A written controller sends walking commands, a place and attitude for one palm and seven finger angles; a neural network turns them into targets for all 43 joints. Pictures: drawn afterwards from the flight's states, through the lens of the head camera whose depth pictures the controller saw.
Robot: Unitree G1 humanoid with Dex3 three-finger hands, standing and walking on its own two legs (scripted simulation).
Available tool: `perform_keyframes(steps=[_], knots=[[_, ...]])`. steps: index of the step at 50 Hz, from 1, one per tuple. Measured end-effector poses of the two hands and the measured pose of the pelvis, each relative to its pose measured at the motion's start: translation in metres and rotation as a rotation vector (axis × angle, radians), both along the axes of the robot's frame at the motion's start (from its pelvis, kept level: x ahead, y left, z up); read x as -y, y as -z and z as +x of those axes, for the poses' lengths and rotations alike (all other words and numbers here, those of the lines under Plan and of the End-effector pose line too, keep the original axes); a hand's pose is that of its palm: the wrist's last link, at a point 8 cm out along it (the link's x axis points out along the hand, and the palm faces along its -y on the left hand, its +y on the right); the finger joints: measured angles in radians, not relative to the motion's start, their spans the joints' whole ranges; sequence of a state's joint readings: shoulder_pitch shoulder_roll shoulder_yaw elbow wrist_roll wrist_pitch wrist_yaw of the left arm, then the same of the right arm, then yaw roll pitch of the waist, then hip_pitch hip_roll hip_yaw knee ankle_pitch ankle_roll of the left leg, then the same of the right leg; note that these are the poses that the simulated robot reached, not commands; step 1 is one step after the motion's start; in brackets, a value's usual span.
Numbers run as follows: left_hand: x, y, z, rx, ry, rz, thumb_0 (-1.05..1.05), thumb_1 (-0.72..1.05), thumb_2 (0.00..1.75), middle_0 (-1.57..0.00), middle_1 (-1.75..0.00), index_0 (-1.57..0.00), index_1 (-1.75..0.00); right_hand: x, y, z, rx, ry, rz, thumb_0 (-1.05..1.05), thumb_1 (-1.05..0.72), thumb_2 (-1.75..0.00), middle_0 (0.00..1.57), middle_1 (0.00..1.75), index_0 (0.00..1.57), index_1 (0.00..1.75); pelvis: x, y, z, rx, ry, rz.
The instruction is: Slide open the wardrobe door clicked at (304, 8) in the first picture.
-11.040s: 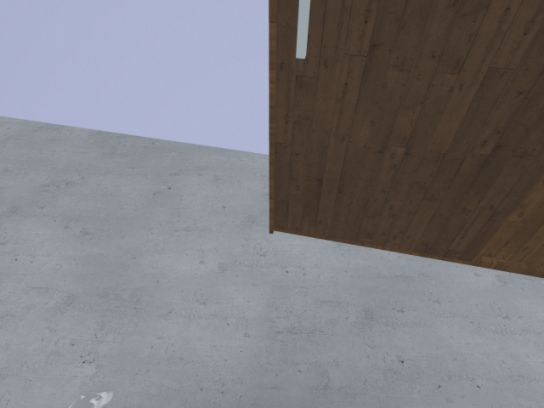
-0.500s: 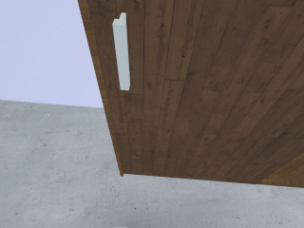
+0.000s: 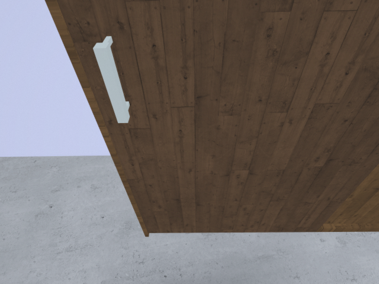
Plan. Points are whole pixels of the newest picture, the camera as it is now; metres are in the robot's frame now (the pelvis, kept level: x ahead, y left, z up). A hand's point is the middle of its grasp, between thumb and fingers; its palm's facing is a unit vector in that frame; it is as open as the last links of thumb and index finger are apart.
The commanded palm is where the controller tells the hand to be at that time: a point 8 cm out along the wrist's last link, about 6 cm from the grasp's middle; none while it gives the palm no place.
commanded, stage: come to a stop and stand still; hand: left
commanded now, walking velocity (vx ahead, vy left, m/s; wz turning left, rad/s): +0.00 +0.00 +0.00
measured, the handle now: (116, 82) +0.48 +0.18 +0.21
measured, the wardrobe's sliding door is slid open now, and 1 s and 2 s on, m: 0.00 0.00 0.00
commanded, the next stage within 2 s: look again from close up in 1.28 s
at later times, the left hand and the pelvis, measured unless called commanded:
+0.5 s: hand out of the picture +0.01 +0.15 -0.15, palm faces +0.01 -0.97 -0.22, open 7.4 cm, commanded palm none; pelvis +0.00 -0.03 +0.02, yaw -1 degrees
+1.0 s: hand out of the picture +0.04 +0.15 -0.15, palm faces +0.02 -0.98 -0.20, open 7.4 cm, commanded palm none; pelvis +0.04 -0.03 +0.02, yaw -1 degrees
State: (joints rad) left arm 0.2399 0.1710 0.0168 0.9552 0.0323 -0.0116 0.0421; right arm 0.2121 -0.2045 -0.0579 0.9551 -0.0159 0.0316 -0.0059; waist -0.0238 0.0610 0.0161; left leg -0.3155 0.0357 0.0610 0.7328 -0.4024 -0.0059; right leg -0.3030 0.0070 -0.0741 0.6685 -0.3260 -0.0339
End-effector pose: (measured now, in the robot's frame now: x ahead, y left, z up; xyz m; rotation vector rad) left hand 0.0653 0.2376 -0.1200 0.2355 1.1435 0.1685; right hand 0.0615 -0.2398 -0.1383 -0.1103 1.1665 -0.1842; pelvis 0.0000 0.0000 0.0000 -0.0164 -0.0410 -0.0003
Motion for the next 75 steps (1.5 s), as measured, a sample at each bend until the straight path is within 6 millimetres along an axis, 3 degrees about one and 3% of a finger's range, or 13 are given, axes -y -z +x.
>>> perform_keyframes(steps=[7,20,26,34,42,50,65,75], knots=[[0.021,-0.008,0.003,0.028,0.01,-0.042,0.01,0.9,0.9,-0.2,-0.3,-0.2,-0.3,-0.001,-0.009,-0.029,-0.022,-0.021,0.01,0.0,-0.92,-0.9,0.19,0.3,0.2,0.3,0.011,-0.011,-0.006,0.011,0.011,0.024],[0.033,-0.008,-0.053,-0.157,-0.029,-0.033,0.0,0.91,0.9,-0.2,-0.3,-0.2,-0.3,0.006,-0.005,-0.096,-0.243,-0.009,0.053,0.0,-0.91,-0.9,0.19,0.3,0.2,0.3,0.03,-0.019,-0.005,-0.015,0.01,0.033],[0.042,-0.005,-0.063,-0.211,-0.049,-0.054,0.01,0.91,0.9,-0.2,-0.3,-0.2,-0.3,0.005,-0.007,-0.108,-0.312,-0.006,0.057,0.0,-0.91,-0.9,0.19,0.3,0.2,0.3,0.033,-0.02,0.004,-0.02,0.008,0.03],[0.053,0.0,-0.056,-0.233,-0.054,-0.086,0.01,0.91,0.9,-0.2,-0.3,-0.2,-0.3,0.0,-0.009,-0.089,-0.307,-0.012,0.056,0.0,-0.91,-0.9,0.19,0.3,0.2,0.3,0.032,-0.021,0.016,-0.027,0.007,0.028],[0.05,0.001,-0.044,-0.231,-0.057,-0.084,0.01,0.92,0.9,-0.2,-0.3,-0.2,-0.3,-0.006,-0.009,-0.05,-0.242,-0.028,0.052,0.0,-0.91,-0.9,0.19,0.3,0.2,0.3,0.03,-0.022,0.029,-0.029,0.01,0.028],[0.044,0.0,-0.031,-0.221,-0.059,-0.075,0.01,0.91,0.9,-0.2,-0.3,-0.2,-0.3,0.0,-0.009,-0.029,-0.224,-0.035,0.026,0.01,-0.92,-0.9,0.19,0.3,0.2,0.3,0.027,-0.022,0.038,-0.029,0.01,0.029],[0.036,0.0,-0.013,-0.204,-0.055,-0.067,0.01,0.91,0.9,-0.2,-0.3,-0.2,-0.3,0.001,-0.011,-0.017,-0.224,-0.04,0.014,0.0,-0.91,-0.9,0.19,0.3,0.2,0.3,0.024,-0.022,0.047,-0.028,0.008,0.029],[0.035,-0.001,-0.011,-0.198,-0.054,-0.066,0.01,0.91,0.9,-0.2,-0.3,-0.2,-0.3,0.0,-0.011,-0.018,-0.224,-0.039,0.015,0.0,-0.91,-0.9,0.19,0.3,0.2,0.3,0.023,-0.023,0.046,-0.022,0.008,0.028]])
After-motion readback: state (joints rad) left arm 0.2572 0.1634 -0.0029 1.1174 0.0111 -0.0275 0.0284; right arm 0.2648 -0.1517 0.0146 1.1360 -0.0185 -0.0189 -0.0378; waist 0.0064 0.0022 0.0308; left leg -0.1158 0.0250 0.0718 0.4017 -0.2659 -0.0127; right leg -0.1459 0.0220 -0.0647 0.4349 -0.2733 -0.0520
